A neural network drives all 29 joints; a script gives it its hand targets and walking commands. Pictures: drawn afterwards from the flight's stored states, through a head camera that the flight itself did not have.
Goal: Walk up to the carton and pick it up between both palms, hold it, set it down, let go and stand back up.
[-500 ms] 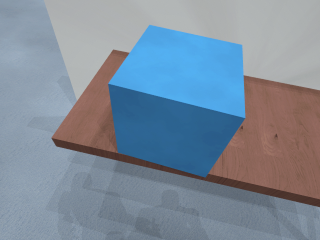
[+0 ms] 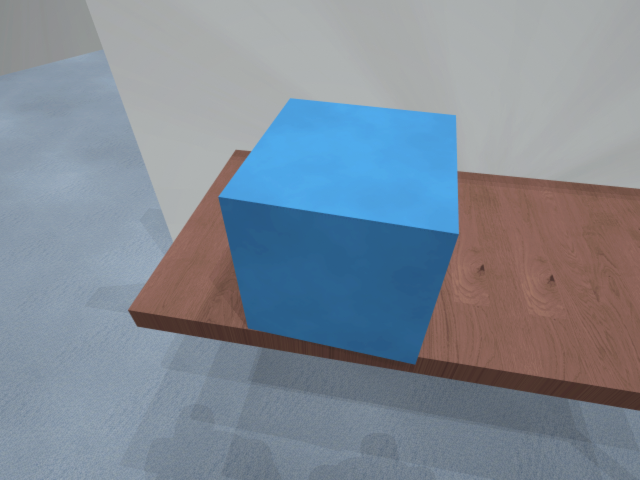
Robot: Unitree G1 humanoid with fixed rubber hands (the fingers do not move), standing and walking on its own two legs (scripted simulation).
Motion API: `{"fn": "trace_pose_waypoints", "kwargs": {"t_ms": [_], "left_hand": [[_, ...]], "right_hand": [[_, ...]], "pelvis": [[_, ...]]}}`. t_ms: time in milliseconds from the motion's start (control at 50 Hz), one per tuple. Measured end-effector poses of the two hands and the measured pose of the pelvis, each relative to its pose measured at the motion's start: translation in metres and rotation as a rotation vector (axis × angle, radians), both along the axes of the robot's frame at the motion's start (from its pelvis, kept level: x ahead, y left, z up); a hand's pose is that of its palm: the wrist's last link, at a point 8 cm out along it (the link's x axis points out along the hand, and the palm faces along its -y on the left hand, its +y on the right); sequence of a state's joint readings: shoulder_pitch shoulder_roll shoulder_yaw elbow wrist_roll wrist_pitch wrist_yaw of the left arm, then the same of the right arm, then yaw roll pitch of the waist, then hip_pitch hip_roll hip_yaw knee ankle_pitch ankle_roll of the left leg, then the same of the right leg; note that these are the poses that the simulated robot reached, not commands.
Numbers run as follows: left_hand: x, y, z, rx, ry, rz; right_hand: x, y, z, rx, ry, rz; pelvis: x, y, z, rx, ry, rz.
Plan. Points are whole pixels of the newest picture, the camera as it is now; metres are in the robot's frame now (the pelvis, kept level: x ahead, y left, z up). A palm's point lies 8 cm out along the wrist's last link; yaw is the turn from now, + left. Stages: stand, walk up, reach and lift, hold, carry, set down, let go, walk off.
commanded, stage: walk up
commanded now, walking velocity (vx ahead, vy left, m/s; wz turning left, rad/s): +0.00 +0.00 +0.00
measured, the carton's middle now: (349, 224) +0.51 -0.04 +0.07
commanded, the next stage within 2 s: none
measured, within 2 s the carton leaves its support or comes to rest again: neither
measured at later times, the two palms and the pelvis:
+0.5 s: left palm out of the picture -0.02 +0.27 -0.15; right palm out of the picture +0.02 -0.19 -0.15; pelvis +0.01 +0.04 -0.01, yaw -2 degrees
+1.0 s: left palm out of the picture +0.14 +0.24 -0.13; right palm out of the picture -0.07 -0.23 -0.15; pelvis +0.03 +0.00 -0.01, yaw -11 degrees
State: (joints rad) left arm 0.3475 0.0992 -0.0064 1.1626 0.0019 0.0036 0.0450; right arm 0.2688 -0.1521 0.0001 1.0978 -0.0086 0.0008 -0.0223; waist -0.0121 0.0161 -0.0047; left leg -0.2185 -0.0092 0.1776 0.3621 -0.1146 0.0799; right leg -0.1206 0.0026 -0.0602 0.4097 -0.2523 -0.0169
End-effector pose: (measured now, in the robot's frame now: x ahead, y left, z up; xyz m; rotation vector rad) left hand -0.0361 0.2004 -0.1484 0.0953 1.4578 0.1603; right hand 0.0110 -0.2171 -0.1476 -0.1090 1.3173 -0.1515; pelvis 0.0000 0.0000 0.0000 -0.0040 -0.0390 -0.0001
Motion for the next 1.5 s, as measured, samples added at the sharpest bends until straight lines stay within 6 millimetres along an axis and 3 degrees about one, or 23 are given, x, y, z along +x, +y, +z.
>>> {"fn": "trace_pose_waypoints", "kwargs": {"t_ms": [220, 280, 360, 500, 640, 740, 820, 900, 960, 1020, 1060, 1140, 1280, 1400, 1500], "left_hand": [[-0.019, -0.019, -0.003, -0.048, 0.016, 0.012], [-0.029, -0.004, 0.008, -0.011, 0.037, 0.039], [-0.037, 0.036, 0.024, 0.082, 0.115, -0.006], [0.015, 0.074, -0.003, 0.073, 0.005, -0.042], [0.058, 0.067, -0.012, 0.000, -0.067, -0.084], [0.065, 0.062, -0.007, -0.011, -0.070, -0.101], [0.073, 0.073, 0.003, 0.008, -0.022, -0.175], [0.118, 0.075, 0.013, 0.036, -0.117, -0.228], [0.154, 0.060, 0.019, 0.056, -0.211, -0.240], [0.179, 0.036, 0.016, 0.095, -0.270, -0.267], [0.183, 0.017, 0.017, 0.109, -0.279, -0.281], [0.172, -0.001, 0.033, 0.131, -0.266, -0.260], [0.145, -0.004, 0.047, 0.154, -0.192, -0.231], [0.118, 0.013, 0.045, 0.162, -0.130, -0.202], [0.096, 0.040, 0.037, 0.153, -0.079, -0.183]], "right_hand": [[-0.053, 0.002, 0.001, 0.005, 0.140, -0.014], [-0.045, -0.004, 0.005, 0.004, 0.127, -0.012], [-0.012, -0.010, 0.013, -0.011, -0.007, -0.061], [0.007, 0.028, -0.001, -0.035, -0.009, -0.049], [0.002, 0.050, 0.009, -0.041, 0.018, -0.075], [-0.010, 0.058, 0.006, -0.017, 0.049, -0.097], [-0.028, 0.036, 0.013, -0.067, 0.037, -0.196], [-0.066, 0.008, 0.020, -0.122, 0.099, -0.253], [-0.083, -0.005, 0.012, -0.107, 0.155, -0.261], [-0.082, -0.019, -0.007, -0.066, 0.160, -0.257], [-0.075, -0.028, -0.019, -0.036, 0.158, -0.240], [-0.053, -0.038, -0.023, 0.021, 0.157, -0.202], [-0.020, -0.045, -0.016, 0.060, 0.103, -0.184], [-0.010, -0.047, -0.013, 0.027, 0.100, -0.183], [0.004, -0.034, -0.007, -0.012, 0.067, -0.168]], "pelvis": [[-0.007, -0.005, 0.001, -0.001, 0.012, 0.008], [-0.005, -0.001, 0.006, 0.030, 0.029, -0.055], [-0.001, 0.009, 0.010, 0.061, 0.036, -0.087], [0.008, 0.036, -0.008, -0.010, 0.012, -0.040], [0.016, 0.048, -0.004, 0.010, 0.019, -0.065], [0.018, 0.052, -0.001, 0.009, 0.017, -0.066], [0.021, 0.045, 0.004, -0.006, 0.038, -0.125], [0.025, 0.028, 0.005, -0.012, 0.037, -0.148], [0.031, 0.013, 0.001, 0.014, 0.020, -0.167], [0.032, -0.006, -0.012, 0.052, 0.001, -0.192], [0.032, -0.015, -0.016, 0.035, -0.005, -0.195], [0.035, -0.026, -0.007, 0.078, 0.006, -0.199], [0.037, -0.033, 0.007, 0.090, 0.036, -0.214], [0.037, -0.021, 0.007, 0.087, 0.050, -0.220], [0.033, 0.001, 0.005, 0.073, 0.060, -0.226]]}}
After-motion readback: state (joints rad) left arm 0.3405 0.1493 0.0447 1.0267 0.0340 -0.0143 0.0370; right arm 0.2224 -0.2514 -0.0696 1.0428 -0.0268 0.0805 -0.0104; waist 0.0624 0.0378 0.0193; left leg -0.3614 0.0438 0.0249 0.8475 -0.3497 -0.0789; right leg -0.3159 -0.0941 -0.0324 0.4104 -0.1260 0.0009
